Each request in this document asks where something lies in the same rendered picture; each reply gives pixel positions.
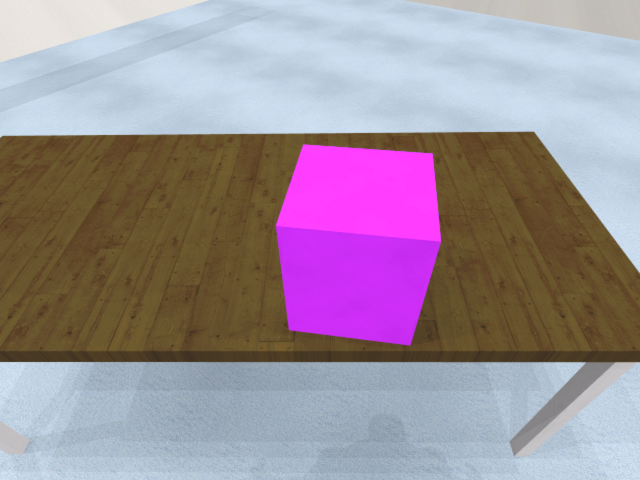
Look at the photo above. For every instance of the carton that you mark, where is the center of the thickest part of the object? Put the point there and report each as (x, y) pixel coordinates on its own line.
(358, 236)

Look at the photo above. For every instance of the table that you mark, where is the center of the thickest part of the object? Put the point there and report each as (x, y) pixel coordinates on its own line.
(163, 248)

